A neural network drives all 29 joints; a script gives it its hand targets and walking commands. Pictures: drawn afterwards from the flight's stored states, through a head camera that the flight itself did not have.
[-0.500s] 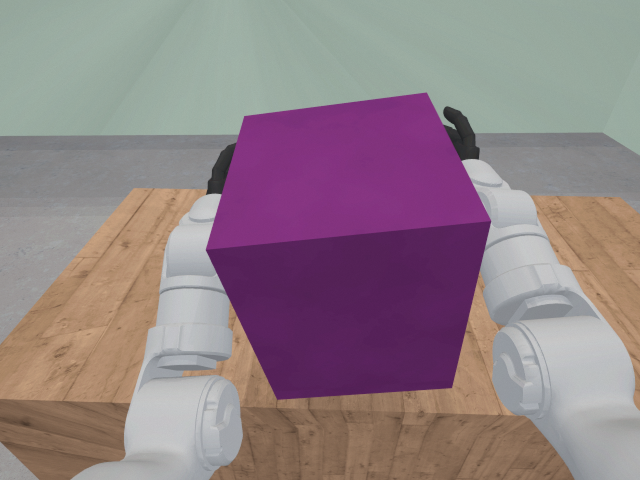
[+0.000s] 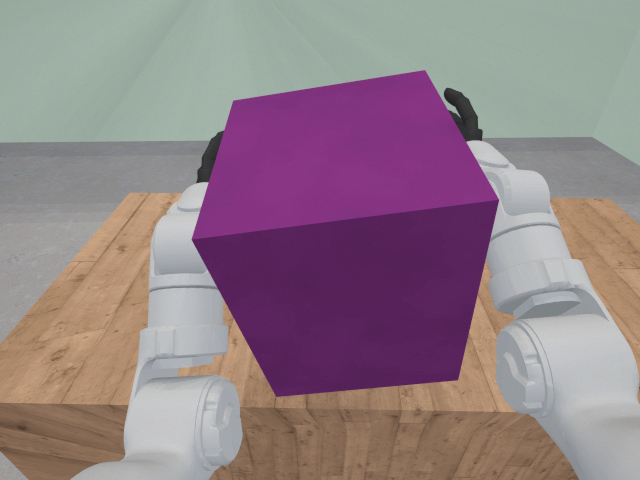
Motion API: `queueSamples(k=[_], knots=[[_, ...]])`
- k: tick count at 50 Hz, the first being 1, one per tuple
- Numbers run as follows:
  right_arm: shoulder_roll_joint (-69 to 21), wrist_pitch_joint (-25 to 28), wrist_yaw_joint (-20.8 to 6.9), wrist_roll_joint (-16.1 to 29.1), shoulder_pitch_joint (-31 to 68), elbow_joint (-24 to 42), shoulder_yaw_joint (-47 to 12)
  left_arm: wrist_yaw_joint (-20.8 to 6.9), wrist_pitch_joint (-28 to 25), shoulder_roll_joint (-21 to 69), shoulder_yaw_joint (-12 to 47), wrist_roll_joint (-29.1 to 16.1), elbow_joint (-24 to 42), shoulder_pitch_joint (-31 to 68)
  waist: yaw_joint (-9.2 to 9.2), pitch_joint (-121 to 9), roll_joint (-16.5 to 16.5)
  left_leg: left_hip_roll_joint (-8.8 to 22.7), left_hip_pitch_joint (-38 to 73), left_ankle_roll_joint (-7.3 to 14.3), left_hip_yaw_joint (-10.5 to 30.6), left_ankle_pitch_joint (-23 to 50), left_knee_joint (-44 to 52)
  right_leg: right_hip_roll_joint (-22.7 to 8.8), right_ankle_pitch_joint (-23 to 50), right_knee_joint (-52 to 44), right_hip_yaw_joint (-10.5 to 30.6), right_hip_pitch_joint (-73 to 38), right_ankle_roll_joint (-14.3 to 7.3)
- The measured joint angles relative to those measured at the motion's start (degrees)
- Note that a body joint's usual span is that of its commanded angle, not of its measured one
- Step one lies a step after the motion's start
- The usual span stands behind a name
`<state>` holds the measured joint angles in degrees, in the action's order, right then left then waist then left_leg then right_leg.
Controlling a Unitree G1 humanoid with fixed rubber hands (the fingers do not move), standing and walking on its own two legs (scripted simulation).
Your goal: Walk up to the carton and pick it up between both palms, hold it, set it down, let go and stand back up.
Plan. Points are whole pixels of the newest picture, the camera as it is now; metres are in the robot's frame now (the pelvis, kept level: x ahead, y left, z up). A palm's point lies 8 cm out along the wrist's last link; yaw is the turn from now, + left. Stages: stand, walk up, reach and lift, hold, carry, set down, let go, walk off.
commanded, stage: hold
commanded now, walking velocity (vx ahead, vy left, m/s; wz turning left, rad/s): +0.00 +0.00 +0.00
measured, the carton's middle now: (346, 242) +0.31 +0.01 +0.23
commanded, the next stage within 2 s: none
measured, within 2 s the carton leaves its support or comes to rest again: neither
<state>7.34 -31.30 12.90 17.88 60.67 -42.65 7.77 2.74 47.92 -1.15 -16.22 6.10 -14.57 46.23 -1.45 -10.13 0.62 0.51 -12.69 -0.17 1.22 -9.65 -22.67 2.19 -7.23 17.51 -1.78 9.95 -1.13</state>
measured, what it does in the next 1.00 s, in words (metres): stands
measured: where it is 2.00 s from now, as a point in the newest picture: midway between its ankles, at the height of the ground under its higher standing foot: outside the picture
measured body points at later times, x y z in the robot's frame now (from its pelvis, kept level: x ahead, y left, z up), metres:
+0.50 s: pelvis +0.00 +0.00 +0.00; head -0.08 +0.02 +0.44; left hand +0.37 +0.15 +0.27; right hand +0.40 -0.13 +0.30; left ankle +0.03 +0.11 -0.75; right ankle +0.02 -0.11 -0.75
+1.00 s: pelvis +0.00 +0.00 +0.00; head -0.08 +0.01 +0.44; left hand +0.37 +0.15 +0.27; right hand +0.40 -0.13 +0.30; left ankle +0.03 +0.11 -0.75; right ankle +0.02 -0.11 -0.75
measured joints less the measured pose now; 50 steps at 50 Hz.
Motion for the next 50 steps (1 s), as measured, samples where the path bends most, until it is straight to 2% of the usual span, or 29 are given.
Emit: queueSamples(k=[50], knots=[[0.58, -2.21, -0.13, 0.03, 0.46, 0.01, 0.0, 0.8, 2.05, 0.0, 0.04, 0.0, -0.37, 1.43, -0.05, -0.46, -0.3, -0.01, 0.06, 0.0, 0.03, -0.01, -0.47, 0.0, -0.13, 0.64, 0.0, 0.0, 0.0]])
